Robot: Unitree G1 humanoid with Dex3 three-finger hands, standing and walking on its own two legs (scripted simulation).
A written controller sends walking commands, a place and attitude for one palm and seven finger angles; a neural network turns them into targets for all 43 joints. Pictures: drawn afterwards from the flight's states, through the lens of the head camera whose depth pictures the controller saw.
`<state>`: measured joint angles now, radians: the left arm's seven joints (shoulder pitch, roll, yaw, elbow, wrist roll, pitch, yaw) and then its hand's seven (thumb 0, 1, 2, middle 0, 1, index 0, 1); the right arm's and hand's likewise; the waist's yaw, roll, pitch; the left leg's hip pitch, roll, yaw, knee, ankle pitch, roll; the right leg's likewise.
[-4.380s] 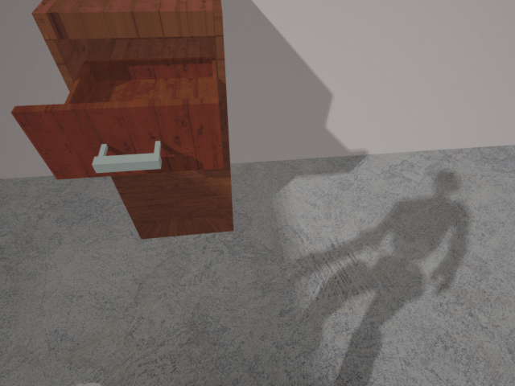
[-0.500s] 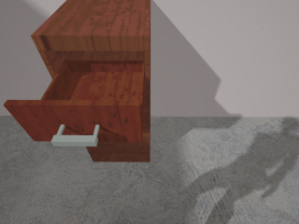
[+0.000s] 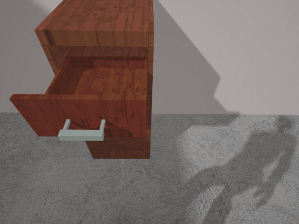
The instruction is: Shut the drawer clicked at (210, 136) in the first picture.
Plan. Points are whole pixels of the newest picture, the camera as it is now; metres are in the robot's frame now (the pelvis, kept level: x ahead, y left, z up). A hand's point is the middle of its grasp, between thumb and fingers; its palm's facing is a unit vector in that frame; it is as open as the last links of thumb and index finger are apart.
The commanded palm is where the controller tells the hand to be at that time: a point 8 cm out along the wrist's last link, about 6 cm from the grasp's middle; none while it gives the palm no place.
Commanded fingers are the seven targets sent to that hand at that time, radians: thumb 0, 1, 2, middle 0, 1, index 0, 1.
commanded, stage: look again from close up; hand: left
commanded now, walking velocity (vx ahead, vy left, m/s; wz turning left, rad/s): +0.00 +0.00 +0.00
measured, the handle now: (83, 129) +0.37 +0.21 +0.04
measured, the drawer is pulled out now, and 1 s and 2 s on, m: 0.29 0.29 0.29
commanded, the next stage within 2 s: shuffle to correct the standing spot in 0.36 s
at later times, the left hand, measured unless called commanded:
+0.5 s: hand out of the picture +0.02 +0.20 -0.17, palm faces +0.00 -0.98 -0.20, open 7.3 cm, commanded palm none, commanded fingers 0.00 0.90 0.90 -0.20 -0.30 -0.20 -0.30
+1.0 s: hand out of the picture +0.06 +0.17 -0.17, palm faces +0.02 -0.98 -0.21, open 7.3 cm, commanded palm none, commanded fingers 0.00 0.90 0.90 -0.20 -0.30 -0.20 -0.30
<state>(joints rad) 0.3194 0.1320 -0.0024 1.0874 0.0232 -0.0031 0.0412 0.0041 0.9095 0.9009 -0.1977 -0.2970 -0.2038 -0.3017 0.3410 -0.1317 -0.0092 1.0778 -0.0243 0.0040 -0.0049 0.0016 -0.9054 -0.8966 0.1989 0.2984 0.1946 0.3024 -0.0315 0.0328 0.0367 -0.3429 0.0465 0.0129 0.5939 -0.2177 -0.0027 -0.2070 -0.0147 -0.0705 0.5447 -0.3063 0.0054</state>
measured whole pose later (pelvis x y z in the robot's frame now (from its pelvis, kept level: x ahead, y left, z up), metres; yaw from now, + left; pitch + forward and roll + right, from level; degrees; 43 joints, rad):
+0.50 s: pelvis +0.02 +0.02 +0.01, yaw -1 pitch -1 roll +0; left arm 0.31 0.18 -0.01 1.07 0.02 0.00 0.03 0.00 0.91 0.90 -0.20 -0.30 -0.20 -0.30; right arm 0.23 -0.18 0.01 1.08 -0.01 -0.02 -0.01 0.01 -0.92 -0.90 0.20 0.30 0.20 0.30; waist 0.01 -0.01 0.04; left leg -0.26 0.00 0.05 0.49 -0.21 0.03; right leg -0.16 -0.06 -0.04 0.48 -0.30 0.04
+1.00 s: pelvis +0.05 -0.01 +0.00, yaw -1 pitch +0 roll +1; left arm 0.29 0.16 0.01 1.03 0.02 0.00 0.05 0.00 0.91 0.90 -0.20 -0.30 -0.20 -0.30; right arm 0.21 -0.17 -0.01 1.07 -0.01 0.01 -0.03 0.00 -0.91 -0.90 0.20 0.30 0.20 0.30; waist 0.01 -0.03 0.06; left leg -0.27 0.02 0.05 0.55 -0.28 -0.01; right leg -0.17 -0.05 -0.04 0.56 -0.38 0.01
